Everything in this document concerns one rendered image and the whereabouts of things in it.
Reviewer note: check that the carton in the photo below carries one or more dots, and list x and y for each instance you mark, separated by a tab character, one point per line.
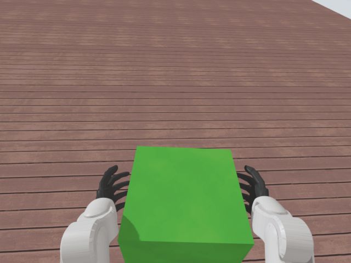
184	205

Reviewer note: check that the right robot hand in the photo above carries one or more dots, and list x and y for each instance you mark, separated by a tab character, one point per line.
256	189

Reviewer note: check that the robot left forearm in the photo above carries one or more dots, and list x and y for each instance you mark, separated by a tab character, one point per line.
88	239

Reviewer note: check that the robot right forearm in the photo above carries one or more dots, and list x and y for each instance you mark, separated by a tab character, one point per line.
287	239

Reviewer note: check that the left robot hand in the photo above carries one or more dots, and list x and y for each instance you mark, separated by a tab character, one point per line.
107	189

